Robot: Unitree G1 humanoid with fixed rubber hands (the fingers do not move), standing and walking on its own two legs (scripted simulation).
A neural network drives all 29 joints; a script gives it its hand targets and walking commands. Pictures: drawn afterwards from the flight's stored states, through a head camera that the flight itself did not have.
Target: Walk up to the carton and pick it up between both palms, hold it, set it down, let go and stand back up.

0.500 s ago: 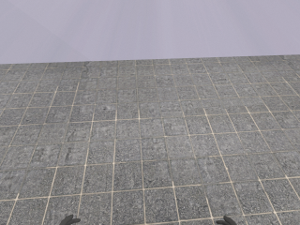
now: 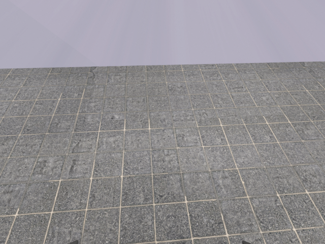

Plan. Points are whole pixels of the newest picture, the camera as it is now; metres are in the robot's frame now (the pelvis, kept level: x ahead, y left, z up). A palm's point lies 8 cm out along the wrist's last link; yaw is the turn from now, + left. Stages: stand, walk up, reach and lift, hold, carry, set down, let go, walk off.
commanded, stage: stand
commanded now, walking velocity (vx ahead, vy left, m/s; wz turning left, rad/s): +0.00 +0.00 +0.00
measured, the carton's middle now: out of the picture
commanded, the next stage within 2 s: walk up in 1.48 s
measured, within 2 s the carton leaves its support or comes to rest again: neither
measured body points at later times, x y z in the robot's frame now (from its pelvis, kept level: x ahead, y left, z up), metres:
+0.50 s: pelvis -0.01 +0.00 +0.00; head +0.00 +0.00 +0.45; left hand +0.07 +0.24 -0.13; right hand +0.06 -0.24 -0.13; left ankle +0.01 +0.13 -0.73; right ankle +0.01 -0.11 -0.73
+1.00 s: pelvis -0.01 +0.01 +0.01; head -0.01 +0.01 +0.46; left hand +0.05 +0.25 -0.13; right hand +0.05 -0.24 -0.13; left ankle +0.01 +0.13 -0.73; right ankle +0.01 -0.11 -0.73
